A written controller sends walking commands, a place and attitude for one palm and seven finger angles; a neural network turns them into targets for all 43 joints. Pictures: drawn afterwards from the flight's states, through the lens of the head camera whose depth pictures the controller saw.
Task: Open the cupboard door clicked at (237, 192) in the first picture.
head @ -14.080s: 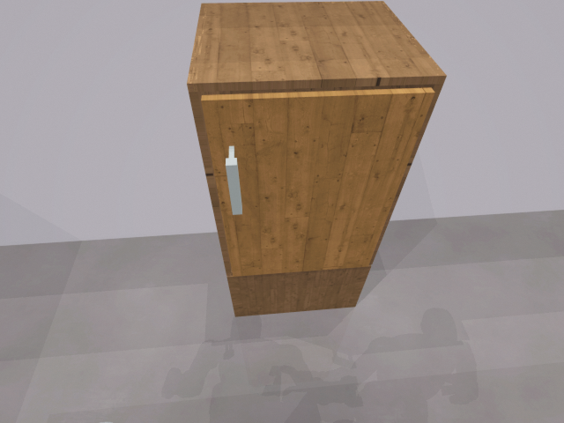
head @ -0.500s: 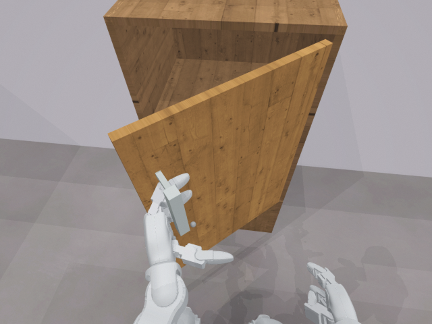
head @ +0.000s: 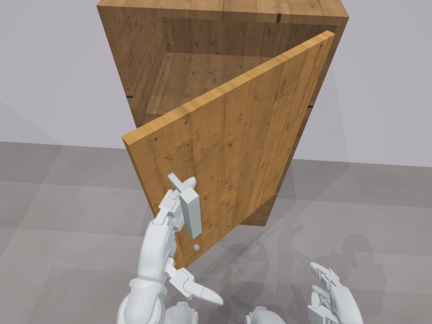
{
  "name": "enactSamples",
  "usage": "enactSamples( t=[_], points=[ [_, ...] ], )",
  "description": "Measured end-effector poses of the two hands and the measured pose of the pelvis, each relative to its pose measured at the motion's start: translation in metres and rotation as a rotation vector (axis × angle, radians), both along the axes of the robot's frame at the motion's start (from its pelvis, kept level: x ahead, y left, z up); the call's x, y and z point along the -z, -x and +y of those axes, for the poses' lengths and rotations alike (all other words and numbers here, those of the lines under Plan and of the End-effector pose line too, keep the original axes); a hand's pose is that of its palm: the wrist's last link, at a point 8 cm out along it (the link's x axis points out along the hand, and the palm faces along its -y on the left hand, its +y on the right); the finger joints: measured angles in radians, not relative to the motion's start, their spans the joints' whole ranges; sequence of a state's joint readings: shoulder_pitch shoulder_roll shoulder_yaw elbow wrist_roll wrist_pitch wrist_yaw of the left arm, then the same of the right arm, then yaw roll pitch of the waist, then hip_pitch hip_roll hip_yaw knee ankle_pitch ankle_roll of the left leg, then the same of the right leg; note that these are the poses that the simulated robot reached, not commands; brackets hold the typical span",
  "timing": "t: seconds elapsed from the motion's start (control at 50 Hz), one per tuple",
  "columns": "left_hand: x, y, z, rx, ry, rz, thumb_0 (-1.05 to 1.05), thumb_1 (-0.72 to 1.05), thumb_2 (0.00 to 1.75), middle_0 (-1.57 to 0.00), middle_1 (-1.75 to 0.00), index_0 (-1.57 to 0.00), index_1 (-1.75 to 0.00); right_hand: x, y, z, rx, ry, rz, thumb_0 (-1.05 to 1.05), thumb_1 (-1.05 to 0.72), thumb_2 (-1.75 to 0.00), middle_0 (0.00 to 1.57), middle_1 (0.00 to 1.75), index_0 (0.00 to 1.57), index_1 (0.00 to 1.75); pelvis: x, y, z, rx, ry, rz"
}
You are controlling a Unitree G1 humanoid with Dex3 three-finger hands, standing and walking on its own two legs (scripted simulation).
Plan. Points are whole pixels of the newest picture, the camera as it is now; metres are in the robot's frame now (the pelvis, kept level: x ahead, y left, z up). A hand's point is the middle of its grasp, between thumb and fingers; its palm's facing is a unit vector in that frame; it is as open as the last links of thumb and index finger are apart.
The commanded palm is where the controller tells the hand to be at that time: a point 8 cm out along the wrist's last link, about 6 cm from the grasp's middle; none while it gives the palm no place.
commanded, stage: slide the hand sideways off the handle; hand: left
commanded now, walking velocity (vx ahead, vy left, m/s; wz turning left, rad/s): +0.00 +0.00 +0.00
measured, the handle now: (184, 207) +0.31 +0.07 +0.06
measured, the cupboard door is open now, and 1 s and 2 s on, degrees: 44 43 43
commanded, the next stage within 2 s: draw the hand back to the body in 0.72 s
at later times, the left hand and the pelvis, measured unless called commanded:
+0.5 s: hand (166, 271) +0.20 +0.09 +0.06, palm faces -0.06 -1.00 -0.02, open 16.0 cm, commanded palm +0.18 +0.16 +0.06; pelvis +0.01 -0.02 -0.01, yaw +1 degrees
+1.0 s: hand (131, 276) +0.19 +0.13 +0.08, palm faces -0.06 -1.00 -0.05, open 16.3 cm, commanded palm +0.16 +0.20 +0.09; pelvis +0.00 -0.02 +0.00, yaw +1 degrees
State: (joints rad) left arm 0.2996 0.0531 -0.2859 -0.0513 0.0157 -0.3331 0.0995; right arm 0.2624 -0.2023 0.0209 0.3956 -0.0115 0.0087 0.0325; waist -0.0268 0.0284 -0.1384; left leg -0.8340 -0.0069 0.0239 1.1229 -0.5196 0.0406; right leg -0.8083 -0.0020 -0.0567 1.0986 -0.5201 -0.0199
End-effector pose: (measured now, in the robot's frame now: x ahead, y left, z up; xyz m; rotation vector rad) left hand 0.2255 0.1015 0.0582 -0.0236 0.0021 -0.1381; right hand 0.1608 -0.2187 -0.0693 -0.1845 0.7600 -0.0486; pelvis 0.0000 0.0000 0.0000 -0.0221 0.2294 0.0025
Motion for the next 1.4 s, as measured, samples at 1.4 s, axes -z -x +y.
enactSamples(
  t=[1.4],
  points=[
    [-0.088,0.067,0.132,-0.206,-0.211,0.010,-0.01,-0.41,0.34,-0.16,-0.30,-0.15,-0.30,-0.055,-0.036,0.007,0.019,0.022,-0.192,0.01,-0.91,-0.90,0.20,0.30,0.20,0.30,-0.032,-0.012,0.001,-0.024,0.020,-0.112]
  ],
)
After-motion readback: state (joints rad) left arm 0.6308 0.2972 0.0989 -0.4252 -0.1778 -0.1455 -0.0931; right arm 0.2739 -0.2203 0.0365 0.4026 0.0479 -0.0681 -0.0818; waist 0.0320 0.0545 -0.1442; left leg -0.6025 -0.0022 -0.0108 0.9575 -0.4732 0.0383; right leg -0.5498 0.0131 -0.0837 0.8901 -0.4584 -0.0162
